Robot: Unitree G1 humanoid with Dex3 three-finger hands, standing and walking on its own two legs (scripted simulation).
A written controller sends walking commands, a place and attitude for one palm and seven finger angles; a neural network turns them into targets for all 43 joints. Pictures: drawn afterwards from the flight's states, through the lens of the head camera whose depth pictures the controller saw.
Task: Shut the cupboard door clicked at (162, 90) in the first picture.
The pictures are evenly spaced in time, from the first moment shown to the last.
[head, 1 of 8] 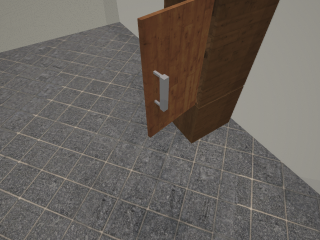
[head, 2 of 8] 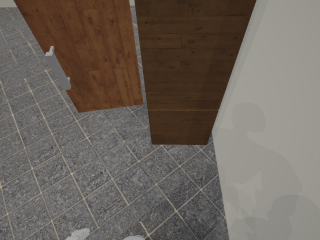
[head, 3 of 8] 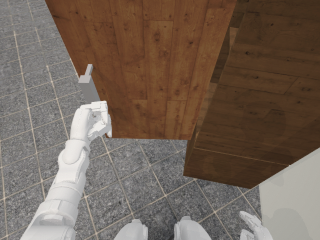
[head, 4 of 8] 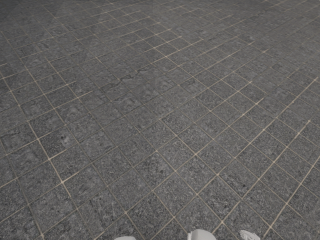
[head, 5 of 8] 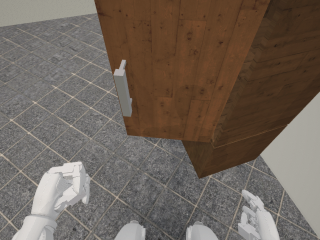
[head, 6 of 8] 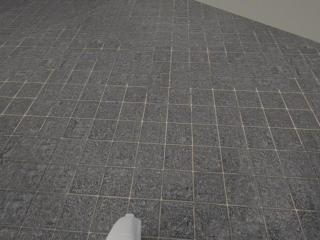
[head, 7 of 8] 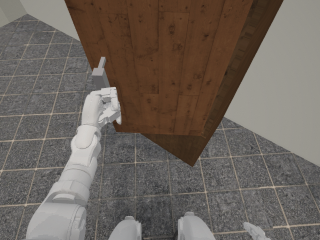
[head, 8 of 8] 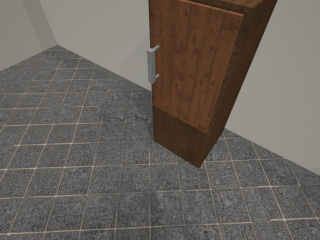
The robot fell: no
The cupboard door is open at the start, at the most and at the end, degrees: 100 100 0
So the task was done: yes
